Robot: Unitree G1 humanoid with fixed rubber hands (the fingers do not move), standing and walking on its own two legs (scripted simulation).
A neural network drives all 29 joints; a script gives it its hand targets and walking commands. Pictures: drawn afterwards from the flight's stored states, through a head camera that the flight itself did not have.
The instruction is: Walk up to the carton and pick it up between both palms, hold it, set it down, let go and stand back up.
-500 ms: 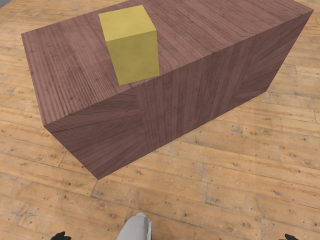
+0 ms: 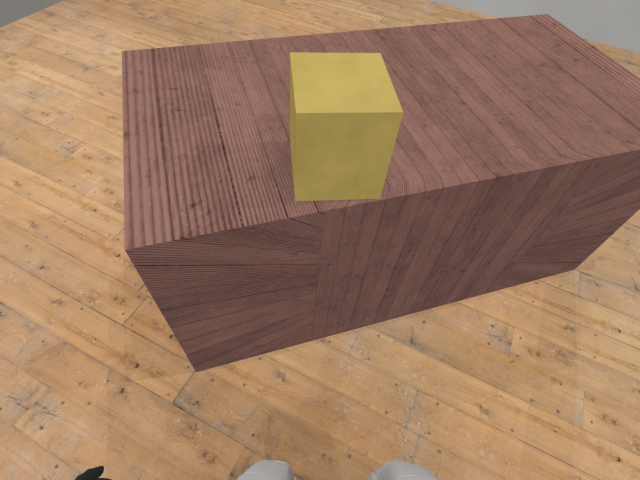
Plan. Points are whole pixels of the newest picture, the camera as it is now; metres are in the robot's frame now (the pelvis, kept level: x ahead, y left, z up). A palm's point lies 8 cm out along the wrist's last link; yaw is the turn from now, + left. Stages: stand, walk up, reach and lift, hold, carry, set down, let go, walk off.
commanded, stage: walk up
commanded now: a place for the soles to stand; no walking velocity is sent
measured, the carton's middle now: (336, 128) +0.72 +0.01 -0.01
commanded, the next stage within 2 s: none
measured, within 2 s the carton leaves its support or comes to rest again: neither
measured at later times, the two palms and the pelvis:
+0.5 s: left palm out of the picture +0.05 +0.26 -0.08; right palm out of the picture +0.10 -0.37 -0.11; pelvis +0.01 -0.06 -0.01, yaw +4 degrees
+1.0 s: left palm out of the picture +0.03 +0.30 -0.12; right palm out of the picture +0.09 -0.37 -0.07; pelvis +0.02 -0.04 -0.01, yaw +11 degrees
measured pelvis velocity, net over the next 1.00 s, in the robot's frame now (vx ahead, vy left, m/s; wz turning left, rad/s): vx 0.02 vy -0.04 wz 0.20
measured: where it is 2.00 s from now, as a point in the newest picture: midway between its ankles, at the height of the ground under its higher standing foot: outside the picture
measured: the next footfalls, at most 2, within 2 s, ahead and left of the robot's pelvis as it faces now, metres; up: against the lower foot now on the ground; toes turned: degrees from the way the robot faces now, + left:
right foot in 0.12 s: +0.07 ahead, -0.12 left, +0.00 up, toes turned -5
left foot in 0.70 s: +0.07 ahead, +0.09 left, +0.00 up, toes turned +6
